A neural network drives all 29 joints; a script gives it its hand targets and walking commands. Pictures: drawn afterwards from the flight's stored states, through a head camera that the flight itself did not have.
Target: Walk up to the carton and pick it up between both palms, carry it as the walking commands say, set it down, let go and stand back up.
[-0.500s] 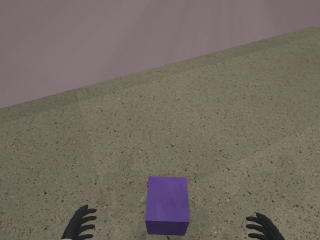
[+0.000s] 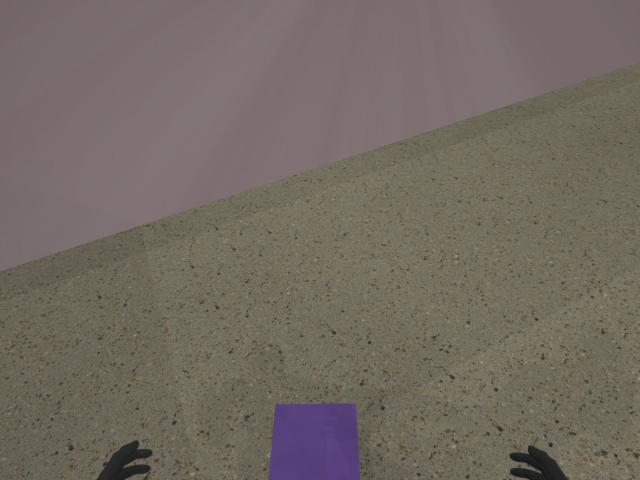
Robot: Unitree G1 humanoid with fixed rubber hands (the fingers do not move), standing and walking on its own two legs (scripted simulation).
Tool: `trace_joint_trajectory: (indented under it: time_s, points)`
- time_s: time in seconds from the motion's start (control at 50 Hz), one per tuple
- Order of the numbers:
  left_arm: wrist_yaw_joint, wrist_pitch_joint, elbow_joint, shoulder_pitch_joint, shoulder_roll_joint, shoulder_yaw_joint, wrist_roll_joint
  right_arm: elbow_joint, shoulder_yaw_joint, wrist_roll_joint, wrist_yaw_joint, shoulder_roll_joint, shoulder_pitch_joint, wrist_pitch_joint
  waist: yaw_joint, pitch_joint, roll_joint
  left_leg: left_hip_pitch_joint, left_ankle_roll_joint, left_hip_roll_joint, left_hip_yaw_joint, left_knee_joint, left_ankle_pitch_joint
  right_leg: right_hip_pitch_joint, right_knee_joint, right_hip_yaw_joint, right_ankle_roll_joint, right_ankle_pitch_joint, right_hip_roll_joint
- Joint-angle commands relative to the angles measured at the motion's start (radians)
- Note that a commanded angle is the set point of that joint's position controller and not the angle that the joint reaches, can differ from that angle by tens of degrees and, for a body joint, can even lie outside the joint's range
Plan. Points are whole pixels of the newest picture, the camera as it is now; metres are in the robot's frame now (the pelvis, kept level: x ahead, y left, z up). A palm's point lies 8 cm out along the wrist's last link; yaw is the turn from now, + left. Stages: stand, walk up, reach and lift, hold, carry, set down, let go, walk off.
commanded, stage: stand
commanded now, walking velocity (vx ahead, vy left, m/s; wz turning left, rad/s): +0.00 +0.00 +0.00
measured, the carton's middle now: (318, 468) +0.35 +0.08 -0.63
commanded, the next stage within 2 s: none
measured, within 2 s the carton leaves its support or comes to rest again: neither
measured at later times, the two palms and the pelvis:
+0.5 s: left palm out of the picture +0.09 +0.29 -0.06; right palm out of the picture +0.10 -0.26 -0.08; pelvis -0.04 +0.00 +0.00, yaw -1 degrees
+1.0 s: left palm out of the picture +0.03 +0.33 -0.08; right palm out of the picture +0.04 -0.22 -0.06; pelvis -0.09 +0.04 +0.00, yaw +0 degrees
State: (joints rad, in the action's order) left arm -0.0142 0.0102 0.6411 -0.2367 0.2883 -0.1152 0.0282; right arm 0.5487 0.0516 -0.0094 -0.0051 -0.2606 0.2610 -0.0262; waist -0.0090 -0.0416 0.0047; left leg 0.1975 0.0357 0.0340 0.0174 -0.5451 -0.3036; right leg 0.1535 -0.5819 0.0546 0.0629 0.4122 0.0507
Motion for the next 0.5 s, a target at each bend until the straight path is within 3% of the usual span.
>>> trace_joint_trajectory:
  time_s: [0.0,0.02,0.04,0.06,0.08,0.1,0.12,0.14,0.16,0.18,0.2,0.22,0.24,0.26,0.28,0.3,0.32,0.34,0.36,0.38,0.42,0.44,0.48]
  points:
    - [-0.017,-0.031,-0.040,0.022,0.206,-0.024,0.013,0.020,0.050,0.055,-0.011,-0.204,-0.086,0.060,-0.018,-0.110,-0.085,-0.006,0.001,-0.081,-0.058,-0.013,0.330,0.011,0.097,0.129,-0.049,-0.699,-0.155]
    - [-0.017,-0.037,-0.035,0.022,0.225,-0.026,0.013,0.022,0.044,0.057,-0.021,-0.191,-0.056,0.061,0.001,-0.097,-0.094,-0.020,0.005,-0.089,-0.060,-0.030,0.361,0.014,0.110,0.133,-0.059,-0.754,-0.158]
    - [-0.018,-0.045,-0.043,0.031,0.209,-0.023,0.012,0.016,0.042,0.049,-0.017,-0.183,-0.069,0.057,-0.019,-0.126,-0.098,-0.012,0.004,-0.089,-0.061,-0.020,0.373,-0.015,0.085,0.138,-0.056,-0.780,-0.162]
    - [-0.015,-0.043,-0.043,0.021,0.196,-0.018,0.010,0.007,0.048,0.063,-0.025,-0.214,-0.095,0.061,-0.008,-0.117,-0.048,-0.035,0.011,-0.089,-0.055,-0.042,0.372,0.011,0.101,0.154,-0.038,-0.762,-0.171]
    - [-0.016,-0.044,-0.035,0.006,0.224,-0.026,0.015,0.017,0.042,0.045,-0.016,-0.182,-0.073,0.058,-0.010,-0.093,-0.125,-0.020,0.007,-0.096,-0.065,-0.013,0.379,-0.008,0.093,0.109,-0.052,-0.780,-0.152]
    - [-0.022,-0.044,-0.021,-0.009,0.218,-0.025,0.018,0.030,0.055,0.056,-0.021,-0.202,-0.074,0.061,-0.013,-0.079,-0.057,-0.023,0.004,-0.090,-0.059,-0.012,0.356,0.018,0.110,0.131,-0.048,-0.785,-0.155]
    - [-0.023,-0.039,-0.042,0.031,0.241,-0.030,0.007,0.026,0.044,0.052,-0.017,-0.207,-0.077,0.064,-0.011,-0.098,-0.080,-0.023,-0.001,-0.094,-0.067,0.007,0.384,-0.004,0.090,0.125,-0.055,-0.774,-0.153]
    - [-0.023,-0.040,-0.034,0.033,0.211,-0.028,0.014,0.031,0.046,0.048,-0.017,-0.203,-0.073,0.072,-0.018,-0.163,-0.046,-0.057,0.002,-0.099,-0.057,-0.005,0.441,-0.038,0.072,0.099,-0.045,-0.771,-0.136]
    - [-0.020,-0.038,-0.030,0.005,0.210,-0.028,0.006,0.035,0.041,0.055,-0.018,-0.202,-0.063,0.063,-0.026,-0.126,-0.093,-0.057,0.005,-0.107,-0.061,-0.013,0.485,-0.014,0.073,0.100,-0.057,-0.808,-0.137]
    - [-0.024,-0.043,-0.027,0.002,0.187,-0.023,0.008,0.037,0.047,0.053,-0.023,-0.222,-0.086,0.061,-0.040,-0.123,-0.083,-0.033,-0.005,-0.094,-0.051,-0.017,0.424,-0.030,0.083,0.115,-0.075,-0.837,-0.151]
    - [-0.026,-0.045,-0.025,0.000,0.219,-0.026,0.009,0.034,0.045,0.047,-0.019,-0.197,-0.069,0.063,-0.022,-0.091,-0.048,-0.036,0.005,-0.102,-0.057,-0.030,0.423,-0.006,0.084,0.145,-0.073,-0.903,-0.170]
    - [-0.026,-0.050,-0.017,-0.021,0.232,-0.033,0.013,0.042,0.042,0.043,-0.021,-0.178,-0.053,0.060,-0.020,-0.098,-0.086,-0.020,0.000,-0.109,-0.060,-0.010,0.373,-0.039,0.101,0.129,-0.059,-0.854,-0.164]
    - [-0.033,-0.049,-0.017,-0.018,0.228,-0.034,0.018,0.034,0.038,0.049,-0.022,-0.189,-0.085,0.055,-0.028,-0.098,-0.048,-0.003,-0.008,-0.086,-0.041,-0.020,0.325,-0.034,0.109,0.142,-0.081,-0.882,-0.162]
    - [-0.028,-0.046,-0.012,-0.015,0.226,-0.030,0.009,0.042,0.038,0.045,-0.023,-0.170,-0.086,0.059,-0.027,-0.086,-0.076,-0.005,-0.003,-0.087,-0.047,-0.016,0.341,-0.043,0.113,0.111,-0.072,-0.835,-0.153]
    - [-0.028,-0.045,-0.025,0.008,0.248,-0.034,0.012,0.026,0.035,0.037,-0.021,-0.160,-0.084,0.070,-0.008,-0.058,-0.120,-0.010,-0.006,-0.082,-0.053,-0.006,0.289,0.002,0.122,0.130,-0.061,-0.849,-0.153]
    - [-0.024,-0.047,-0.013,-0.011,0.214,-0.024,0.009,0.050,0.049,0.052,-0.022,-0.215,-0.078,0.062,-0.022,-0.082,-0.070,-0.004,-0.010,-0.081,-0.039,-0.013,0.270,-0.026,0.139,0.158,-0.064,-0.816,-0.173]
    - [-0.021,-0.052,-0.021,0.026,0.231,-0.030,0.013,0.044,0.039,0.041,-0.021,-0.196,-0.080,0.058,-0.013,-0.053,-0.099,0.010,-0.005,-0.093,-0.053,0.013,0.290,-0.015,0.124,0.157,-0.063,-0.795,-0.170]
    - [-0.028,-0.055,-0.015,-0.001,0.239,-0.032,0.014,0.037,0.044,0.047,-0.021,-0.196,-0.079,0.057,-0.018,-0.052,-0.045,-0.013,0.001,-0.098,-0.053,0.005,0.273,0.012,0.147,0.158,-0.081,-0.760,-0.166]
    - [-0.025,-0.059,-0.015,0.018,0.218,-0.026,0.011,0.042,0.047,0.049,-0.020,-0.220,-0.068,0.058,-0.018,-0.072,-0.051,0.015,-0.006,-0.093,-0.044,-0.006,0.269,-0.034,0.148,0.170,-0.068,-0.732,-0.175]
    - [-0.022,-0.056,-0.023,0.037,0.225,-0.028,0.017,0.047,0.042,0.044,-0.023,-0.188,-0.071,0.064,-0.004,-0.050,-0.110,-0.007,-0.011,-0.088,-0.054,0.025,0.245,-0.006,0.157,0.156,-0.055,-0.651,-0.159]
    - [-0.018,-0.062,-0.017,0.032,0.222,-0.029,0.020,0.038,0.047,0.050,-0.023,-0.214,-0.090,0.060,-0.002,-0.044,-0.069,-0.025,0.001,-0.104,-0.056,0.028,0.216,0.026,0.187,0.181,-0.051,-0.543,-0.164]
    - [-0.018,-0.060,-0.022,0.050,0.253,-0.039,0.020,0.034,0.040,0.046,-0.019,-0.199,-0.104,0.063,-0.013,0.000,-0.061,-0.011,-0.008,-0.104,-0.067,0.052,0.228,0.062,0.183,0.166,-0.070,-0.553,-0.152]
    - [-0.015,-0.055,-0.002,0.031,0.229,-0.035,0.016,0.051,0.045,0.044,-0.020,-0.212,-0.072,0.069,-0.002,-0.035,-0.018,-0.033,0.002,-0.111,-0.068,0.041,0.200,0.059,0.202,0.176,-0.047,-0.501,-0.155]
